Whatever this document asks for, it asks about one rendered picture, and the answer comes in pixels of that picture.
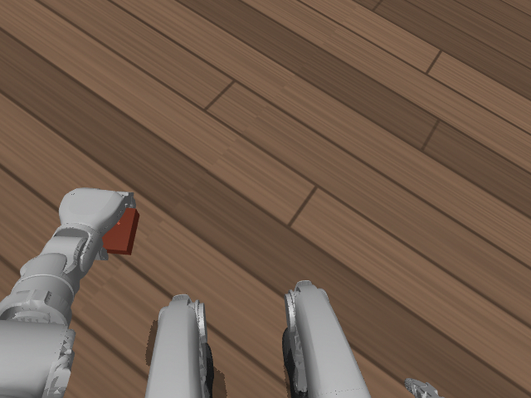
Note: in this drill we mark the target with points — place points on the left robot arm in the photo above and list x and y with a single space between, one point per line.
36 343

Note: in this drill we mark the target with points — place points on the small box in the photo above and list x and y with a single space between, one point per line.
120 239

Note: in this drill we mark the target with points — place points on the left robot hand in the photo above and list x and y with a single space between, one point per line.
98 209

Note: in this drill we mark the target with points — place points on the right robot hand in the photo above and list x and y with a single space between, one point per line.
420 389

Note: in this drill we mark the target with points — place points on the right robot foot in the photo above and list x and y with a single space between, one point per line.
290 366

